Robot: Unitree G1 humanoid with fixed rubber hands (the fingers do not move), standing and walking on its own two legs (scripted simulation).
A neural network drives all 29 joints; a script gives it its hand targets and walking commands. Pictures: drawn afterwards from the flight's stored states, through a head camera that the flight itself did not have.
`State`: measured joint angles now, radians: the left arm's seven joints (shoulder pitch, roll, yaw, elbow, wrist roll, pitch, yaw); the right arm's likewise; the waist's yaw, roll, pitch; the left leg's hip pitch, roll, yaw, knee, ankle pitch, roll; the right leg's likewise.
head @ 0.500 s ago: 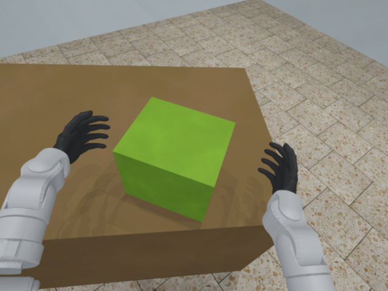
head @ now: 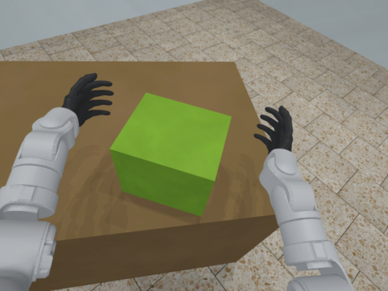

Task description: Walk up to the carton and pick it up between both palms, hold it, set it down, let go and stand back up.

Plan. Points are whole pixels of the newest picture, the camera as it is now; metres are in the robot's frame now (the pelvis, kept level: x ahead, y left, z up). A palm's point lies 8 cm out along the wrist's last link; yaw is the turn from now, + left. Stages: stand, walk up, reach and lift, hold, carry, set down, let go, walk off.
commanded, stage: reach and lift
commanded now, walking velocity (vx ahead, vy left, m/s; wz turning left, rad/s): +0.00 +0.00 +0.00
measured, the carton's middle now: (174, 155) +0.43 +0.00 -0.02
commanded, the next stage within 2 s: none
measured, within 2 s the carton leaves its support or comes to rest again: neither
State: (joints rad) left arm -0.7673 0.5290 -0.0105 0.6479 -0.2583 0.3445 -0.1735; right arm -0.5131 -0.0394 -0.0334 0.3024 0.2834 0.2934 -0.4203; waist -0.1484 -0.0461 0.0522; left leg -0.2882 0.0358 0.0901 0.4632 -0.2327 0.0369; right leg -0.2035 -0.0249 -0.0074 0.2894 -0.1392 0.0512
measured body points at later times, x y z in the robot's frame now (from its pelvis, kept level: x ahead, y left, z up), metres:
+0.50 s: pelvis +0.00 -0.01 +0.00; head +0.05 +0.03 +0.44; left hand +0.50 +0.14 +0.11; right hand +0.40 -0.19 +0.10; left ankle +0.00 +0.08 -0.74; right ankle +0.00 -0.16 -0.74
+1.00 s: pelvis -0.02 +0.00 -0.02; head +0.07 +0.06 +0.41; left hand +0.47 +0.16 +0.02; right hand +0.39 -0.15 +0.03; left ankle +0.00 +0.08 -0.74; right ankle +0.00 -0.16 -0.74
